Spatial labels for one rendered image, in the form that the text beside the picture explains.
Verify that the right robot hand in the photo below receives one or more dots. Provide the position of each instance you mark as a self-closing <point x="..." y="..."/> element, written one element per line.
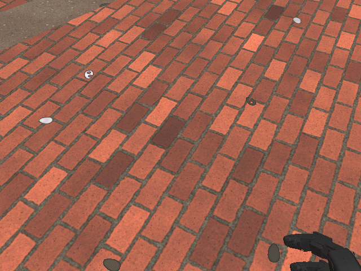
<point x="339" y="258"/>

